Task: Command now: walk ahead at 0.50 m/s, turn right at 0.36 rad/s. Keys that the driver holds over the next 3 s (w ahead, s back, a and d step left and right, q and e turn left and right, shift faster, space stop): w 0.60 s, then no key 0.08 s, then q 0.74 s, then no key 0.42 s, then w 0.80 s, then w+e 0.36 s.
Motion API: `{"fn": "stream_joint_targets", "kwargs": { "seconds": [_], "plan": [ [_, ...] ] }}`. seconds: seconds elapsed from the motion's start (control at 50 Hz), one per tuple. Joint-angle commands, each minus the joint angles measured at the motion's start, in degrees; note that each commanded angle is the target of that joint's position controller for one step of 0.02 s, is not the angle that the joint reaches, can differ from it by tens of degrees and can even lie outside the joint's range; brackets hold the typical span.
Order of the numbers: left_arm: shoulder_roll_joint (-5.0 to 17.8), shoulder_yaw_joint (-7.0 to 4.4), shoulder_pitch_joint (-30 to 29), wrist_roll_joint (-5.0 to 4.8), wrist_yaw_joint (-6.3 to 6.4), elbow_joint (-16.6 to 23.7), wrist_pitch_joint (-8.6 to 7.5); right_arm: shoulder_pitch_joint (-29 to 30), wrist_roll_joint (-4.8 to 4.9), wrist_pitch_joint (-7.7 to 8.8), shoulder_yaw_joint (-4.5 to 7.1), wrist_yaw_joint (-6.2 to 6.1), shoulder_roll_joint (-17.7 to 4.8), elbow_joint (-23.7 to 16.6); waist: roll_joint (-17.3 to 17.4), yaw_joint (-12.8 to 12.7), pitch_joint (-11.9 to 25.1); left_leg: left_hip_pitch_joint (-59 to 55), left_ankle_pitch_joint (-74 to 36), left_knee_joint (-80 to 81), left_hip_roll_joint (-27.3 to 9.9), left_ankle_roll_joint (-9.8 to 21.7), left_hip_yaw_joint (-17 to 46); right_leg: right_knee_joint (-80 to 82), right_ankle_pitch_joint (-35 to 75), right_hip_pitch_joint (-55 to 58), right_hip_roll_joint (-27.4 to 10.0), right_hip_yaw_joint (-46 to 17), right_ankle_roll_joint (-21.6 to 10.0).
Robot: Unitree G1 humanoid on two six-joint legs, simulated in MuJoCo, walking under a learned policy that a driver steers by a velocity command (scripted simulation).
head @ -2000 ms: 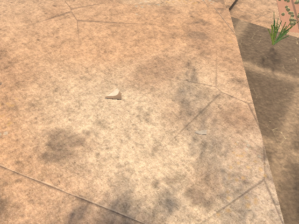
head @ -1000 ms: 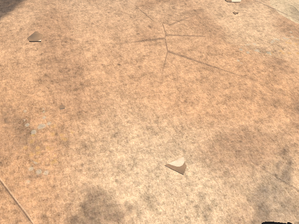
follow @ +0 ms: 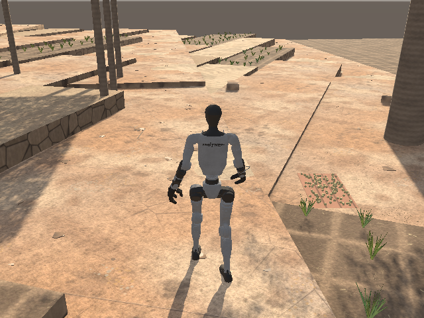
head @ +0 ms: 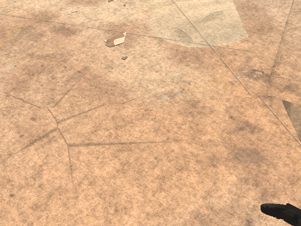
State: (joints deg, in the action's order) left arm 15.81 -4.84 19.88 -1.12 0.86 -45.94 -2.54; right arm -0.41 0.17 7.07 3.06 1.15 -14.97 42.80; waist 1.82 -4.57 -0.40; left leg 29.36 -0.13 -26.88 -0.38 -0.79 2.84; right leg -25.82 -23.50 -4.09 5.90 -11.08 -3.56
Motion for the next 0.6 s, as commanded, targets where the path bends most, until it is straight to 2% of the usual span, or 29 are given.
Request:
{"fn": "stream_joint_targets", "kwargs": {
  "seconds": [0.02, 0.04, 0.06, 0.08, 0.1, 0.12, 0.14, 0.16, 0.2, 0.26, 0.34, 0.4, 0.46, 0.48, 0.5, 0.52, 0.54, 0.56, 0.58, 0.6],
  "plan": [
    [4.66, -0.53, -1.19, 0.69, 0.02, 3.4, -0.56, -9.87, -1.1, 1.9, 3.34, -0.09, -10.05, -1.14, -8.22, 8.09, 8.73, -21.36, 1.37, 0.28, -3.4, 5.54, 1.83, -11.36, 30.66, -4.49, -10.31, -6.67, -4.55],
    [2.03, 0.51, 2.69, 1.7, 0.05, 4.25, -0.91, -18.74, -1.58, 1.78, 4.26, -0.23, -14.11, -0.13, 1.5, 9.36, 17.43, -38.58, 1.6, -1.36, -13.75, 10.86, 15.69, -28.86, 15.87, -15.51, -4.64, -1.41, -1.74],
    [0.65, 1.04, 10.47, -0.81, -0.2, 3.89, -1.6, -23.42, -0.92, 0.95, 5.11, 0.55, -16.17, 3.38, 19.99, 6.7, 20.64, -49.93, 18.1, 7.88, -23.01, 19.16, 41.96, -44.21, -10.35, -33.85, 0.44, 1.84, 1.17],
    [6.64, 0.1, 6.21, -1.52, -0.12, 3.17, -1.75, -21.36, 0.62, 0.81, 3.68, 0.67, -10.34, 2.17, 10.39, 8.73, 13.6, -46.02, 31.71, 10.67, -21.57, 16.95, 42.19, -49.62, -8.16, -40.43, -3.22, -1.06, 1.01],
    [8.46, -0.34, -1.33, -1.05, -0.2, 4.75, -1.74, -17.37, 0.61, 0.33, 2.75, 0.41, -7.46, 1.39, 4.48, 9.56, 6.37, -38.28, 30.16, 11.16, -19.2, 14.31, 32.91, -49.68, -2.64, -41.96, -5.36, 0.75, 0.75],
    [7.58, -0.17, -4.94, -0.1, -0.19, 5.72, -1.75, -14.32, -0.13, -0.11, 2.13, 0.39, -6.77, 0.8, 0.68, 8.32, 2.63, -30.77, 22.89, 12.27, -16.78, 13.43, 26.41, -47.45, 1.12, -40.03, -7.48, 2.81, 0.76],
    [6.74, -0.26, -6.07, 0.65, -0.32, 6.3, -1.9, -12.56, -0.52, -0.31, 1.72, 0.36, -5.79, 0.88, 0.64, 6.84, 0.68, -26.03, 17.23, 13.44, -14.76, 13.3, 22.18, -43.59, 3.92, -38.33, -9.42, 3.52, 0.81],
    [5.82, -0.25, -5.24, 0.63, -0.52, 6.34, -1.89, -12.05, -0.89, -0.23, 1.32, 0.27, -5.11, 1.01, 2.39, 5.48, 0.87, -23.3, 12.98, 14.48, -13.07, 12.76, 18.86, -40.93, 5.52, -35.27, -10.91, 4.13, 0.85],
    [3.91, 0.15, -4.19, 0.47, -0.65, 6.16, -1.67, -13.11, -0.39, -0.02, 1.25, 0.21, -5.23, 1.91, 3.89, 4.84, 1.56, -21.84, 7.08, 16.09, -11.79, 13.38, 14.64, -36.92, 6.33, -33.66, -11.65, 5.94, 1.51],
    [2.54, 0.92, -8.95, 0.91, -0.62, 8.05, -1.62, -15.11, 0.11, -0.19, 1.96, -0.39, -8.22, 3.08, 2.46, 5.73, 0.7, -21.95, 0.45, 18.23, -12.23, 14.38, 10.49, -27.57, 12.04, -35.86, -12.61, 7.49, 3.1],
    [1.41, 1.63, -15.6, 0.64, -1.24, 9.46, -2.02, -17.89, 0.8, -1.06, 2.0, -0.79, -9.4, 4.41, 2.44, 8.02, -0.33, -21.98, -1.73, 18.58, -9.93, 12.3, 4.2, -13.7, 23.47, -32.23, -11.14, 9.62, 3.76],
    [1.63, 1.74, -20.35, 0.1, -1.98, 10.88, -2.3, -21.33, 1.1, -1.73, 1.91, -0.76, -9.84, 5.95, 2.64, 9.83, -1.55, -24.03, -1.31, 17.37, -10.96, 11.8, 3.56, -8.27, 25.78, -30.32, -9.65, 10.74, 3.63],
    [2.64, 1.55, -22.86, -0.12, -2.85, 12.37, -2.74, -22.54, 1.3, -2.66, 2.05, -0.89, -10.6, 7.03, 3.35, 9.49, -2.54, -28.81, -3.84, 14.68, -13.54, 10.92, 4.66, -4.7, 21.43, -30.19, -8.77, 10.84, 1.79],
    [3.35, 1.31, -22.0, -0.07, -3.04, 12.36, -2.9, -22.25, 1.33, -2.99, 2.21, -1.04, -11.13, 7.2, 3.74, 8.48, -2.1, -30.02, -6.7, 13.06, -14.1, 10.36, 4.72, -3.52, 19.63, -28.33, -8.3, 11.07, 0.95],
    [4.43, 0.77, -19.08, 0.11, -3.05, 11.7, -3.04, -21.29, 1.37, -3.27, 2.34, -1.18, -11.78, 7.14, 4.09, 6.29, -0.47, -30.35, -13.84, 9.6, -13.74, 9.58, 3.84, -2.0, 18.77, -23.42, -7.07, 12.14, -0.09],
    [6.27, -0.3, -12.62, 0.47, -2.79, 9.7, -3.04, -20.54, 1.48, -3.48, 2.17, -1.33, -11.5, 7.01, 3.39, 2.75, 3.43, -29.15, -22.14, 2.25, -11.58, 8.31, 1.51, -0.19, 19.58, -13.82, -5.6, 13.5, -1.62],
    [9.45, -1.64, -2.89, 0.89, -2.23, 7.22, -2.95, -19.97, 0.84, -3.39, 1.42, -1.48, -9.82, 6.15, 1.68, -1.39, 10.25, -22.05, -19.7, -9.93, -8.86, 6.35, -0.89, -2.26, 21.52, 1.47, -9.22, 9.93, -4.17],
    [15.52, -2.97, 4.95, 2.04, -1.67, 6.28, -2.51, -23.79, -0.33, -2.39, -0.34, -1.33, -4.51, 4.12, -10.33, -1.76, 19.48, -1.13, 2.58, -32.27, -1.71, 2.51, -4.64, -2.75, 20.65, 23.96, -24.22, -11.58, -11.53],
    [13.47, -2.4, 6.71, 0.97, -1.94, 5.23, -2.12, -25.29, 0.33, -1.14, -0.77, -0.95, -4.07, 4.72, -18.13, -1.5, 24.37, 10.5, 32.96, -43.72, 2.49, 1.73, 1.02, 5.75, 12.51, 28.74, -29.67, -30.18, -16.72],
    [9.98, -1.17, 3.43, 0.6, -1.98, 5.54, -2.02, -20.96, 1.72, -0.45, 0.67, -0.54, -9.32, 3.89, -12.41, -1.72, 15.71, 16.41, 31.08, -48.29, -1.23, 2.32, 3.06, 7.37, 7.39, 22.44, -27.41, -24.67, -14.19]
  ]
}}
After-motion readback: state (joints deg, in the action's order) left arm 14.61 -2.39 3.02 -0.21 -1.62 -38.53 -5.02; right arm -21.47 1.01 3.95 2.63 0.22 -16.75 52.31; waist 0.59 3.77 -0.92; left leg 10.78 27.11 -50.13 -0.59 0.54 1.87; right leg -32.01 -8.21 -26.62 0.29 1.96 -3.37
